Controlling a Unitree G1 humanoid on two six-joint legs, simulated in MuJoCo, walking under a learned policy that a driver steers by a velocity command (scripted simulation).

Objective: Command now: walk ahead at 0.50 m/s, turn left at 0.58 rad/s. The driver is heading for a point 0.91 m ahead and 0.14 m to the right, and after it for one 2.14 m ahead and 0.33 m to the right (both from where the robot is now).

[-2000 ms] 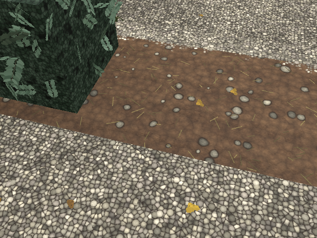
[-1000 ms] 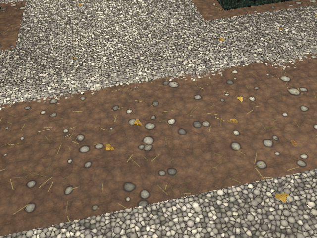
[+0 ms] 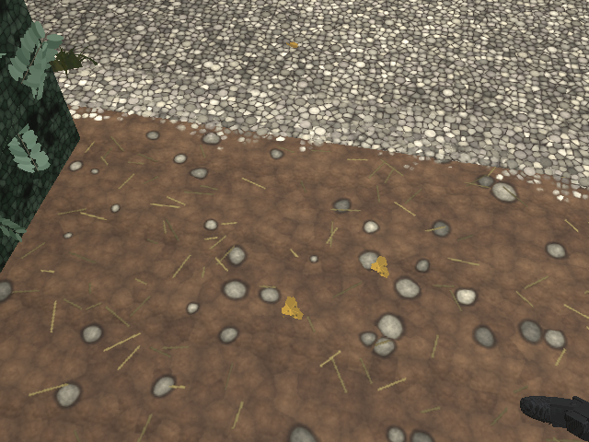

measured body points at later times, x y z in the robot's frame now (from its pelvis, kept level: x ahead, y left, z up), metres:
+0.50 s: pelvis +0.27 -0.03 +0.02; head +0.31 -0.02 +0.46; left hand +0.49 +0.20 -0.08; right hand +0.29 -0.32 -0.10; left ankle +0.10 +0.06 -0.71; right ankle +0.41 -0.14 -0.70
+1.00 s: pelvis +0.56 -0.05 +0.01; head +0.59 -0.06 +0.46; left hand +0.67 +0.23 -0.10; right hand +0.72 -0.34 -0.04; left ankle +0.71 +0.03 -0.71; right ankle +0.41 -0.13 -0.71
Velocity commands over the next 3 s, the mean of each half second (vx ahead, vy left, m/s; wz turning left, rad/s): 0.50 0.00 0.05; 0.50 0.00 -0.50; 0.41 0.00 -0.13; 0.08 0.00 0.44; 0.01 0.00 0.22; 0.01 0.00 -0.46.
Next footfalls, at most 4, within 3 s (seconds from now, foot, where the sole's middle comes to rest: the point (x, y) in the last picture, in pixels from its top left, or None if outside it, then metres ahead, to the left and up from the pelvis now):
0.52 right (374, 435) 0.45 -0.13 -0.75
1.00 left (308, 306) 0.75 0.01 -0.75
1.46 right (431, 272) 0.86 -0.30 -0.75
1.88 left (328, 266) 0.86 -0.03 -0.75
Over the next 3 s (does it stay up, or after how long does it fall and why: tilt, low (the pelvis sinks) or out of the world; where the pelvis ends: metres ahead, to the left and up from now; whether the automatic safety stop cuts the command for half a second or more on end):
stays up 0.78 -0.19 0.01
